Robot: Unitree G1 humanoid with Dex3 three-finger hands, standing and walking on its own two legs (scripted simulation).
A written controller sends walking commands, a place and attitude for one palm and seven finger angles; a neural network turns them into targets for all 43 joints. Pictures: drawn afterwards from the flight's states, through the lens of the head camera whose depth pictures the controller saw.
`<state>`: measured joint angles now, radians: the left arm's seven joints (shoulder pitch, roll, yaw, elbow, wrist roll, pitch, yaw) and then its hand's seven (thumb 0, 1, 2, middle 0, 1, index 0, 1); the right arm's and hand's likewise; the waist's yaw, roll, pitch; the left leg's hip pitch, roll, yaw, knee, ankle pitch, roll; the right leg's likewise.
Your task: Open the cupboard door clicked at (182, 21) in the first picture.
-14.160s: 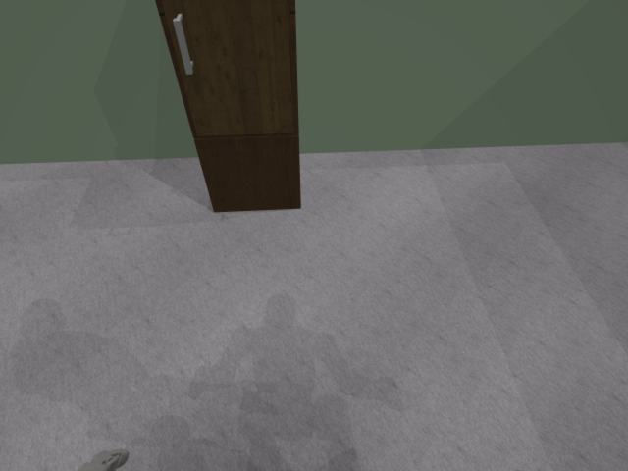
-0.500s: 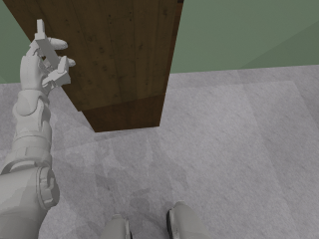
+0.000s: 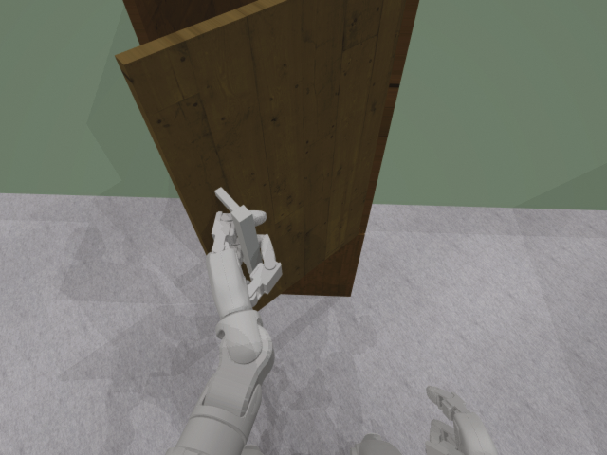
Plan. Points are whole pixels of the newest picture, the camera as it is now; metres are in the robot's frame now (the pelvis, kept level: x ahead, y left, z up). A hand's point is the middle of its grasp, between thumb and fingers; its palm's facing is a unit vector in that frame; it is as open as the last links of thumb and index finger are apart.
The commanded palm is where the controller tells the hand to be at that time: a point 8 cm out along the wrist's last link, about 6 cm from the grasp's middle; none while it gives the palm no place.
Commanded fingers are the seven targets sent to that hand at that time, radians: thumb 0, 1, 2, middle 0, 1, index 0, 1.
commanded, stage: pull the door open along its arc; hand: left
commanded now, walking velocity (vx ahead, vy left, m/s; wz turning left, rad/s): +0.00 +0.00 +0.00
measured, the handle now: (241, 237) +0.39 +0.10 +0.04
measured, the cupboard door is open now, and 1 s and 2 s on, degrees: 43 50 53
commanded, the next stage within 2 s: open thumb and fingers to let go in 0.08 s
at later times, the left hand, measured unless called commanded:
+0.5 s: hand (293, 283) +0.32 +0.03 +0.05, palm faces +0.38 -0.93 -0.05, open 8.5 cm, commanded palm +0.27 +0.07 +0.04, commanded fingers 0.00 -0.29 0.39 -0.31 -1.22 -0.31 -1.22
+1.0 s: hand (297, 283) +0.32 +0.02 +0.05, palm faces +0.35 -0.94 -0.04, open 15.4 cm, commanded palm +0.28 +0.07 +0.04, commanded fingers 0.00 -0.50 0.30 -0.15 -0.30 -0.15 -0.30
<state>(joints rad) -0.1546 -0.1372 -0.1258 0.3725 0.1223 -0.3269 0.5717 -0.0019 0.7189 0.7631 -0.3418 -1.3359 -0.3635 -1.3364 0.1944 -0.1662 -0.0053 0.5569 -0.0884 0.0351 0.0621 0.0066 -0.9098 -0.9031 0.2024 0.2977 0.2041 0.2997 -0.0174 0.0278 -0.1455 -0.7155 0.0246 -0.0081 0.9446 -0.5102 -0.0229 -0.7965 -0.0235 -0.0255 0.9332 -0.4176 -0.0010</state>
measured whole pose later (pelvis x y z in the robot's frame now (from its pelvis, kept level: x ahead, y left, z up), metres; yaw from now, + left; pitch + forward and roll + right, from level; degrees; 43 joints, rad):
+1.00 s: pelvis -0.04 -0.02 -0.01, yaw +2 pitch +14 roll +1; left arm -0.28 -0.16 -0.16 0.52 0.13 -0.35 0.68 -0.01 -0.49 0.31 -0.23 -0.69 -0.21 -0.67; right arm 0.18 -0.18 -0.01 0.65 -0.11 -0.03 0.01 0.01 -0.91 -0.90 0.20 0.30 0.20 0.30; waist -0.02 0.04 -0.13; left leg -0.77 0.01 -0.03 0.99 -0.47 -0.05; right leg -0.85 -0.04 -0.04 1.00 -0.39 -0.03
